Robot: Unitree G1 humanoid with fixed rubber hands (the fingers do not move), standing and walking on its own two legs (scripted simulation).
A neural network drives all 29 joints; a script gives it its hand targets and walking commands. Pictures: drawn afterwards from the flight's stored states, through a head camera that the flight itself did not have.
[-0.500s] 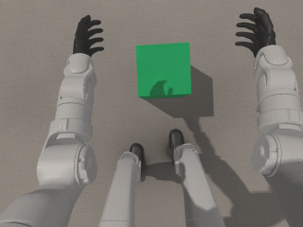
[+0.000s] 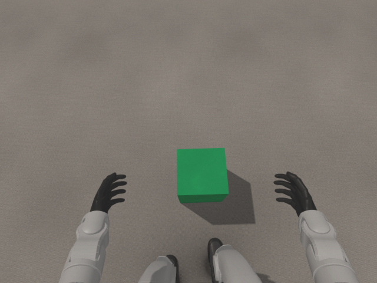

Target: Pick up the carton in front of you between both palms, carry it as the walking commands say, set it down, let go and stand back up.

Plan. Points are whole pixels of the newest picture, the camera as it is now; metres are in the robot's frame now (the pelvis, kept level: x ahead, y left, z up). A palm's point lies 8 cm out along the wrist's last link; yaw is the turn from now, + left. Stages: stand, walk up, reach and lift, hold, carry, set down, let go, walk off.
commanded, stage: let go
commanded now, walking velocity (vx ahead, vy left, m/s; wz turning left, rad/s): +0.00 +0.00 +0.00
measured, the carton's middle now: (200, 177) +0.45 -0.04 -0.63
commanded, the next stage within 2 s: stand in 0.68 s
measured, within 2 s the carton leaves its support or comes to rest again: neither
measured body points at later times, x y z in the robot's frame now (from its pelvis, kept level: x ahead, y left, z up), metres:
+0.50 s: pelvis +0.03 +0.02 +0.02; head +0.04 +0.01 +0.47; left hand +0.20 +0.25 -0.05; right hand +0.20 -0.21 -0.05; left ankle -0.03 +0.12 -0.72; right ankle +0.04 -0.10 -0.72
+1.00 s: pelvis +0.05 +0.01 +0.02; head +0.06 +0.00 +0.47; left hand +0.19 +0.30 -0.07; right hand +0.20 -0.28 -0.07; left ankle -0.03 +0.12 -0.72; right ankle +0.04 -0.10 -0.72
